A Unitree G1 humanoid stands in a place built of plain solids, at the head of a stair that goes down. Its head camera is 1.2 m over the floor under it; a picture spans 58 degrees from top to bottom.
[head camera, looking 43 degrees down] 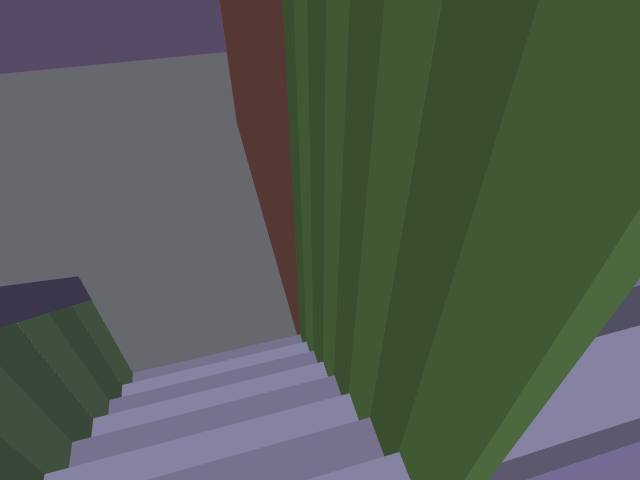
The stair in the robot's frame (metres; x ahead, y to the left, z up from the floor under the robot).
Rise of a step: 0.21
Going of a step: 0.21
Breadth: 1.25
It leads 16 degrees to the left of straight ahead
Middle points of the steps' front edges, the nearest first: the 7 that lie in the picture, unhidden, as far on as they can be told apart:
0.58 0.41 -0.41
0.78 0.47 -0.62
0.99 0.53 -0.83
1.19 0.59 -1.03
1.40 0.64 -1.24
1.61 0.70 -1.45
1.81 0.76 -1.65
